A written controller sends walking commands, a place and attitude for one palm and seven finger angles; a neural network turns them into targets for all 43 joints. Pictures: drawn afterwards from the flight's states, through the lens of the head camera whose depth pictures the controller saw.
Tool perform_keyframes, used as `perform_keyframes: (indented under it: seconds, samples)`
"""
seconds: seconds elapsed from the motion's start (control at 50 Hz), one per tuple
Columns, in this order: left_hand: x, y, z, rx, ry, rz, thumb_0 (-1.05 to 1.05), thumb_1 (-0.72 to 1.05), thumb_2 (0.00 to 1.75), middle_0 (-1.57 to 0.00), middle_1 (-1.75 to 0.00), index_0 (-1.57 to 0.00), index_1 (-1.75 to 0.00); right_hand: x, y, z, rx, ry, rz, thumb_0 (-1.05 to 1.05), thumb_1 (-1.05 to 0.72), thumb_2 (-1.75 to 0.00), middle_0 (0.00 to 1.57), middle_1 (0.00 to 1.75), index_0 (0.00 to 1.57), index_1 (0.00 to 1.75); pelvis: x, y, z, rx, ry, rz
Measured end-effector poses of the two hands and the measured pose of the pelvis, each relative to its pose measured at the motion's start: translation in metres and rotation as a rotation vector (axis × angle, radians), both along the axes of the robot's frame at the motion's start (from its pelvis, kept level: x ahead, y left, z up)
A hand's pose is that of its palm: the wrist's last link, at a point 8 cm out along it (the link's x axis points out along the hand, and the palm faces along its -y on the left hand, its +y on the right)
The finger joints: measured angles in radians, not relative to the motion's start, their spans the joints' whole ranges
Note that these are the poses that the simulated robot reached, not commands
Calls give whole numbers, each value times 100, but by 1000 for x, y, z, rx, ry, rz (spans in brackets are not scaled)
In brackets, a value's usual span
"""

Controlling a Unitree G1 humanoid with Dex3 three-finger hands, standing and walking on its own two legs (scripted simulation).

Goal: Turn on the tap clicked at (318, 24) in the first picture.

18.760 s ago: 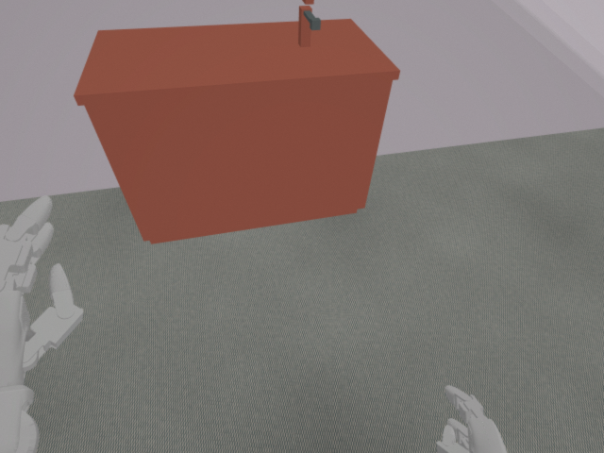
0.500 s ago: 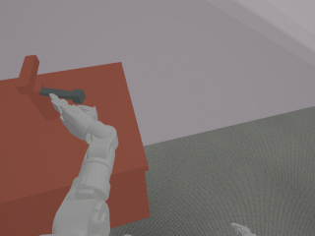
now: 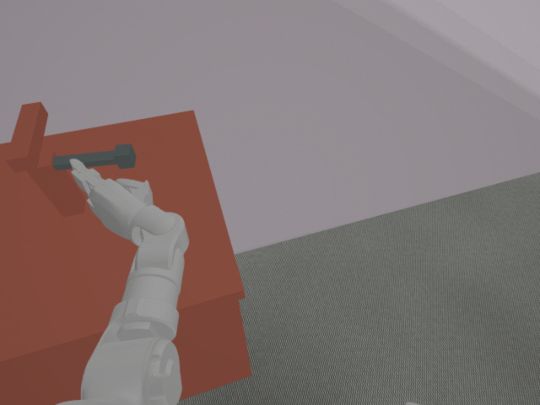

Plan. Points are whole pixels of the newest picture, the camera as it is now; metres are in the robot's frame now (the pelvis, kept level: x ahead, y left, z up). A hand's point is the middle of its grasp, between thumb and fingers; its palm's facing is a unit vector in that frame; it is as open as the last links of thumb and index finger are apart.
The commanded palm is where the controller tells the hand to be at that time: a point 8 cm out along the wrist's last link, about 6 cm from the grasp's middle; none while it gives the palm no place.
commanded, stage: lift the hand up off the lever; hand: left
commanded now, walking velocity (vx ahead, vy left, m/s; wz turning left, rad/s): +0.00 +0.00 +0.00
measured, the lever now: (125, 156) +0.48 +0.24 +0.11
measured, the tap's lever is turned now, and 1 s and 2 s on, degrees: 81 81 81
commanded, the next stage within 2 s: none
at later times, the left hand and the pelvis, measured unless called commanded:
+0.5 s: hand (139, 181) +0.42 +0.20 +0.11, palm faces +0.80 -0.60 -0.09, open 7.8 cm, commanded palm +0.36 +0.21 +0.13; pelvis +0.01 +0.01 +0.01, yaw +0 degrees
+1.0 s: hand (134, 176) +0.41 +0.19 +0.14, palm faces +0.78 -0.62 -0.09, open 7.8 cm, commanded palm +0.36 +0.21 +0.15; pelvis +0.00 +0.01 +0.02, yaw +1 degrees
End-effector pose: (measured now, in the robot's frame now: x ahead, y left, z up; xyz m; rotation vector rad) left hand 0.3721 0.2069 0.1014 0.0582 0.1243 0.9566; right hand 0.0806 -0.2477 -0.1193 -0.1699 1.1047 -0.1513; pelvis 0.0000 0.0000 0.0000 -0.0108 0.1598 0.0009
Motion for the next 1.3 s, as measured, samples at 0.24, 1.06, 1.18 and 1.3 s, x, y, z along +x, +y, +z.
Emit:
perform_keyframes:
  seconds: [0.24, 1.06, 1.18, 1.3]
  samples:
    - [0, 7, 11, -7, -2, -21, 2, 90, 90, -15, -15, -15, -15, 28, 11, 10, 5, -50, 41, 1, -91, -90, 20, 30, 20, 30, 4, 5, 5, -4, -22, 9]
    - [-18, 2, 46, -30, 5, -47, 2, 90, 90, -15, -15, -15, -15, 75, 31, 31, 32, -164, 93, 1, -91, -90, 20, 30, 20, 30, 3, 9, 17, 2, -98, 13]
    - [-17, 4, 50, -20, -7, -35, 2, 90, 90, -15, -15, -15, -15, 66, 28, 28, 34, -149, 82, 1, -91, -90, 20, 30, 20, 30, 3, 8, 17, 2, -96, 8]
    - [-21, 6, 53, -30, -17, -39, 2, 90, 90, -15, -15, -15, -15, 59, 24, 27, 30, -128, 67, 1, -91, -90, 20, 30, 20, 30, 4, 7, 18, 5, -107, 6]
